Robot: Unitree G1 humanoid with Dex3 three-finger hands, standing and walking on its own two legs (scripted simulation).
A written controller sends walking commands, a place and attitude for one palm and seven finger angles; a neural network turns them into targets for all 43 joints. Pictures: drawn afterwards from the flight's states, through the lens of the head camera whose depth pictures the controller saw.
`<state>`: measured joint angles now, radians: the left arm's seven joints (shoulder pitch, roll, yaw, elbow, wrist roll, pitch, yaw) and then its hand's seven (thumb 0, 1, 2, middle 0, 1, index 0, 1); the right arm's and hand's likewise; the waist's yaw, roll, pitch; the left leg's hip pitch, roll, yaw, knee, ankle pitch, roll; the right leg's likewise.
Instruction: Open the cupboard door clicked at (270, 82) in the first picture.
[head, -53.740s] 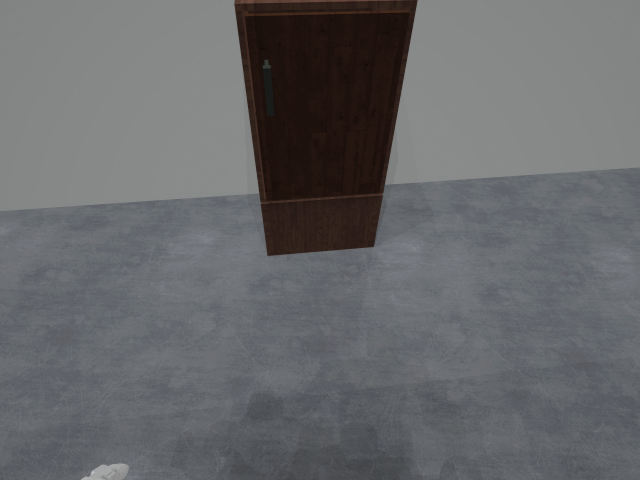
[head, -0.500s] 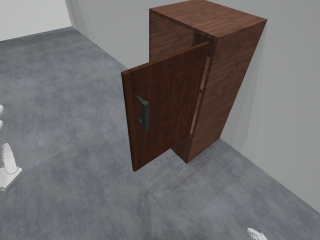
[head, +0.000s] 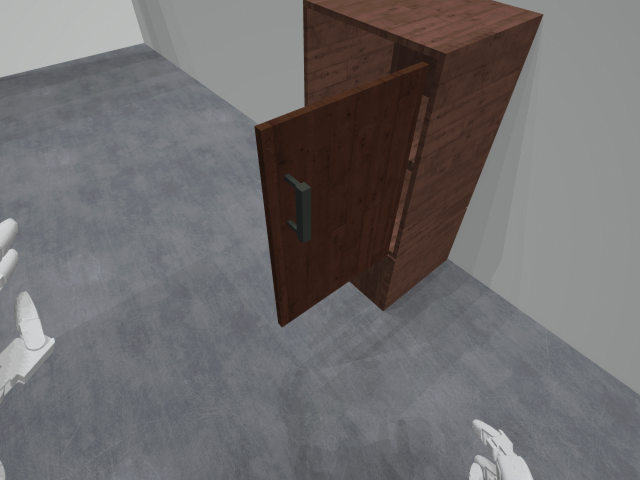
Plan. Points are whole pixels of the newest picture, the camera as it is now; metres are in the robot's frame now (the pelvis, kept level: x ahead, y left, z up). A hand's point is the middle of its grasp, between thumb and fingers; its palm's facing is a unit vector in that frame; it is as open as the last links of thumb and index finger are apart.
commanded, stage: let the arm hang, fingers relaxed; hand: left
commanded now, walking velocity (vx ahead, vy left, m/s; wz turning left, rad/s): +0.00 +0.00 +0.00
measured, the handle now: (297, 208) +0.58 +0.08 -0.02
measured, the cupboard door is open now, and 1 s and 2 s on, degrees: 89 89 89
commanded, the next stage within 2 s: look to check the result in 1.12 s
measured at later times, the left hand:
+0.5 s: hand out of the picture -0.01 +0.20 -0.17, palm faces +0.07 -0.97 -0.23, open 7.1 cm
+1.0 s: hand out of the picture +0.00 +0.18 -0.17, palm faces +0.06 -0.98 -0.19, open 7.3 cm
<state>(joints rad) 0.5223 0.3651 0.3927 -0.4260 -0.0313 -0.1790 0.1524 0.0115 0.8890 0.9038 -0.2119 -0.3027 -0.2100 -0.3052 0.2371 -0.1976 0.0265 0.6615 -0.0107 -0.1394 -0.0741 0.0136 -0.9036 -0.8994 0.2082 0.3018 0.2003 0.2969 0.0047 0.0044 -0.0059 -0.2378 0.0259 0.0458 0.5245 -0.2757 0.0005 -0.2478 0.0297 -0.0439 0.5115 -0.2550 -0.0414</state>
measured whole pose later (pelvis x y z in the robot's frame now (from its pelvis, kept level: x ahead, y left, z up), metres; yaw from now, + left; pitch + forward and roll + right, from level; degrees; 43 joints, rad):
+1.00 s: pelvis -0.01 +0.00 +0.01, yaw +2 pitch -1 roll +0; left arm 0.23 0.15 0.01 1.15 0.01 0.00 0.02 0.01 0.93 0.90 -0.20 -0.30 -0.20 -0.30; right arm 0.26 -0.14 0.01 1.14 -0.03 0.01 -0.04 0.01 -0.91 -0.90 0.20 0.30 0.20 0.30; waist -0.01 0.01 0.06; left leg -0.19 -0.01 0.02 0.41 -0.20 0.01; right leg -0.20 0.00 -0.07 0.42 -0.21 -0.03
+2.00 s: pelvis +0.02 -0.02 +0.01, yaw +2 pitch -1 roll +0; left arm 0.18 0.20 0.02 1.14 0.01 -0.01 0.02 0.00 0.91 0.90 -0.20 -0.30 -0.20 -0.30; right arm 0.20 -0.21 0.00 1.14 -0.02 0.01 -0.03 0.00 -0.91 -0.90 0.20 0.30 0.20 0.30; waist -0.01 0.02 0.07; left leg -0.13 0.03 0.00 0.36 -0.20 -0.03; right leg -0.14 0.04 -0.09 0.36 -0.21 -0.07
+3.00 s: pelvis +0.03 -0.01 +0.01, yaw +2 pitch -1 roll +0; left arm 0.16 0.23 0.01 1.14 0.01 -0.02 0.01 0.00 0.91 0.90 -0.20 -0.30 -0.20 -0.30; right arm 0.18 -0.23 0.01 1.14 -0.02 0.00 -0.03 0.01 -0.91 -0.90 0.21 0.30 0.20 0.30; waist -0.01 0.01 0.06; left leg -0.11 0.02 0.01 0.32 -0.20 -0.02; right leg -0.11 0.03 -0.08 0.33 -0.21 -0.06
